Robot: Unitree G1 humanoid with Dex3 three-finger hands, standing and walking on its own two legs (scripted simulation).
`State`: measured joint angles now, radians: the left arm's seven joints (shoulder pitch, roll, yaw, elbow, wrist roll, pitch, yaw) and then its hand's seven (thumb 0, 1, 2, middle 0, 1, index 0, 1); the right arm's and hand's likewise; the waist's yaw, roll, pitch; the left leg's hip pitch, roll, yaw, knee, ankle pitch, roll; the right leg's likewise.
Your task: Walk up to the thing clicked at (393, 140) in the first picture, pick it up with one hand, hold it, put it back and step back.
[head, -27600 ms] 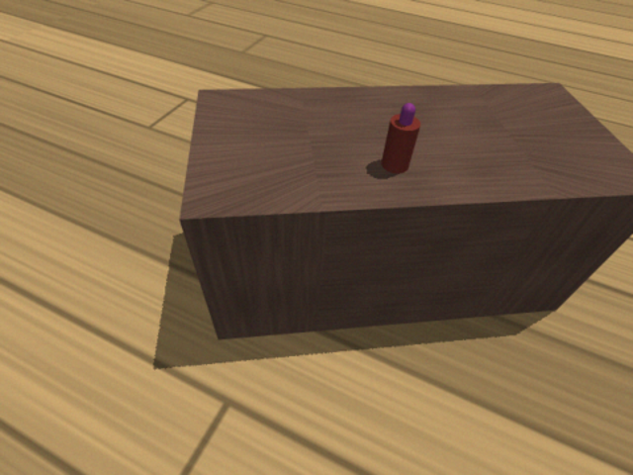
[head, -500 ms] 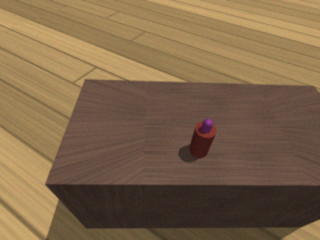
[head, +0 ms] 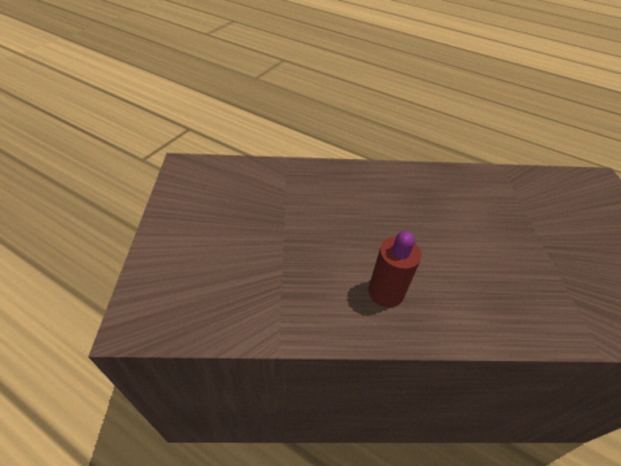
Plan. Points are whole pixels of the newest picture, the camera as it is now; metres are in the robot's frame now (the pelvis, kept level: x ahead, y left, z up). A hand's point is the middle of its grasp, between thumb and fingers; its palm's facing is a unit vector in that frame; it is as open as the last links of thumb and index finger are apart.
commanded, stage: stand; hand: right
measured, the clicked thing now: (395, 265) +0.48 -0.17 -0.09
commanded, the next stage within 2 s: step back in 0.44 s
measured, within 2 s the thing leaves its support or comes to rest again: neither
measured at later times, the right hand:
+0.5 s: hand out of the picture +0.07 -0.26 -0.16, palm faces -0.03 +0.94 -0.34, open 7.4 cm
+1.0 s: hand out of the picture -0.04 -0.22 -0.16, palm faces -0.04 +0.90 -0.44, open 7.4 cm
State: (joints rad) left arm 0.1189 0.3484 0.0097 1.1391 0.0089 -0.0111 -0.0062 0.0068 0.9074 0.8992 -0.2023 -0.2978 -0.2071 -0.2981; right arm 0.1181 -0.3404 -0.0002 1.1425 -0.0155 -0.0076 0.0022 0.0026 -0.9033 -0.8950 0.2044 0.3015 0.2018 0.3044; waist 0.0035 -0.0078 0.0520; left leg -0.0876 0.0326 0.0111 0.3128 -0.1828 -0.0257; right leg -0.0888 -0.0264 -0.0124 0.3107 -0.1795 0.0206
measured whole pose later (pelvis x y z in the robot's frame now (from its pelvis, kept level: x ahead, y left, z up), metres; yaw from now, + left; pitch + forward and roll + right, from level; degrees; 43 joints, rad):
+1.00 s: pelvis -0.09 +0.05 -0.02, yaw +0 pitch -1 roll -2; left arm 0.04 0.41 0.07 0.89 0.01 0.06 0.02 0.01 0.91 0.90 -0.20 -0.30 -0.21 -0.30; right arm 0.17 -0.34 -0.05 0.93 -0.04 0.03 -0.01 0.00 -0.90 -0.89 0.21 0.30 0.20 0.30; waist -0.02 -0.06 0.20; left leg -0.31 -0.01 0.00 0.62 -0.30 0.05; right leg -0.48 0.12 0.16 1.17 -0.52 0.00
